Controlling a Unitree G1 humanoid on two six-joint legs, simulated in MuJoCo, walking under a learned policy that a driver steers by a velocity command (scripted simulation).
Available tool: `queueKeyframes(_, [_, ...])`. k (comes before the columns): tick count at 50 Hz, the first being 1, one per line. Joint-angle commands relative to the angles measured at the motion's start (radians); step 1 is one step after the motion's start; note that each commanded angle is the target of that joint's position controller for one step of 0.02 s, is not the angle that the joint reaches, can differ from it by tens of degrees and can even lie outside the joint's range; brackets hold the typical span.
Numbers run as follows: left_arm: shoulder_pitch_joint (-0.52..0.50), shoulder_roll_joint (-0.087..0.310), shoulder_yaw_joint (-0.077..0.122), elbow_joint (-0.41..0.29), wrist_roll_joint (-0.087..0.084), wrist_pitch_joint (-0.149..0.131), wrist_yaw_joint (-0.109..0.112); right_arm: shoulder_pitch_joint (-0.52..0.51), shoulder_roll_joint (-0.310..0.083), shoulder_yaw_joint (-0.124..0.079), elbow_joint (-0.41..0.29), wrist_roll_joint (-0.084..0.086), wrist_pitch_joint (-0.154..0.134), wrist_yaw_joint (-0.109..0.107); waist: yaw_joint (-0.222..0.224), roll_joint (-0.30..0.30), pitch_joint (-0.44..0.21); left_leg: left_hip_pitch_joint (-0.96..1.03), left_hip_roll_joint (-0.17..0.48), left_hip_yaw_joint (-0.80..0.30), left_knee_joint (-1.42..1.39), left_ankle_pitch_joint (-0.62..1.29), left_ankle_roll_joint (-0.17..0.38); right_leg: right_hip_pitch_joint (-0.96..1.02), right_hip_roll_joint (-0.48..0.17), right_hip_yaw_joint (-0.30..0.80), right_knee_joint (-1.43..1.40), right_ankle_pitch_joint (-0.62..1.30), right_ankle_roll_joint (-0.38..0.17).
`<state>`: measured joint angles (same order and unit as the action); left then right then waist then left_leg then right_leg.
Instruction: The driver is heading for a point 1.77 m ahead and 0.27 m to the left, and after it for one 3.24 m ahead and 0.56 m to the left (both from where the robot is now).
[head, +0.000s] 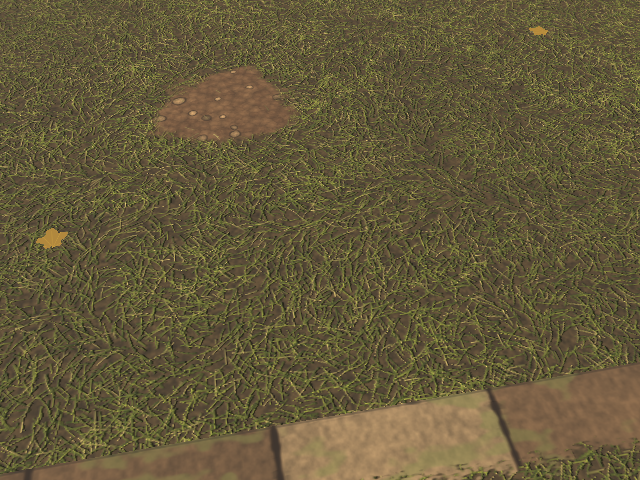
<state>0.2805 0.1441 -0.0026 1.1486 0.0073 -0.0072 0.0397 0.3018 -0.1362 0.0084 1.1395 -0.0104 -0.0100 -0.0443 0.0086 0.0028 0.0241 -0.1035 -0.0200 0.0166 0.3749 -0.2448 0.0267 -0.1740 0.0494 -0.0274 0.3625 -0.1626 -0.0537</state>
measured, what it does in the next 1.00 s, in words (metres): stands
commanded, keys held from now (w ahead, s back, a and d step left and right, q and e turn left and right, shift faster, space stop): no key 1.00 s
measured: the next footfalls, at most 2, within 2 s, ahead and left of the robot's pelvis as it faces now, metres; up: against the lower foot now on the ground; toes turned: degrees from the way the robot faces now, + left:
right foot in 1.72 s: +0.18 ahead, -0.12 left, +0.00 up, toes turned -4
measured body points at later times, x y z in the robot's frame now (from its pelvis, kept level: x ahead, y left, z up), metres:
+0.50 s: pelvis +0.01 +0.01 +0.00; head +0.01 +0.00 +0.45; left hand -0.02 +0.22 -0.16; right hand -0.03 -0.20 -0.16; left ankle -0.03 +0.10 -0.75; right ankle +0.02 -0.09 -0.75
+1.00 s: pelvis +0.02 +0.01 +0.00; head +0.02 +0.01 +0.45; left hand -0.02 +0.22 -0.17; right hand -0.03 -0.19 -0.16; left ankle -0.03 +0.10 -0.75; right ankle +0.02 -0.09 -0.75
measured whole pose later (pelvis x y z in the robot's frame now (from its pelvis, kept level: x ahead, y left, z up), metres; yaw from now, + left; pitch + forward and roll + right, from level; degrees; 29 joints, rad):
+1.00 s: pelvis +0.02 +0.01 +0.00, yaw +0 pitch -1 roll +0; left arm 0.32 0.11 -0.01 1.18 0.01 -0.01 0.05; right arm 0.36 -0.11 0.02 1.16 -0.01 -0.02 -0.05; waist 0.00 0.00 0.02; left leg -0.09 -0.03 0.01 0.38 -0.27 0.04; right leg -0.17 0.04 -0.02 0.39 -0.20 -0.04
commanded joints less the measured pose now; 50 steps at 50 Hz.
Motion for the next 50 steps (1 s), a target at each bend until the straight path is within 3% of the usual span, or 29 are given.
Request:
queueKeyframes(1, [0.060,0.073,0.009,-0.002,0.000,-0.004,0.003,0.072,-0.071,-0.008,-0.001,0.000,-0.003,-0.003,-0.001,0.008,0.052,-0.083,0.112,-0.105,-0.077,0.088,0.030,0.018,-0.128,0.132,-0.059,0.064,-0.009])
queueKeyframes(50, [0.121,0.033,-0.001,0.034,-0.001,-0.005,0.009,0.148,-0.037,0.003,0.024,0.000,-0.010,-0.007,-0.004,0.003,0.070,-0.072,0.108,-0.107,-0.070,0.132,0.036,0.018,-0.134,0.121,-0.030,0.098,-0.004])
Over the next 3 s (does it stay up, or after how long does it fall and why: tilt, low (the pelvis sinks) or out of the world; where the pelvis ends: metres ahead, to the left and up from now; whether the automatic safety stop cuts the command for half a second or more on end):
stays up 0.82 -0.08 -0.05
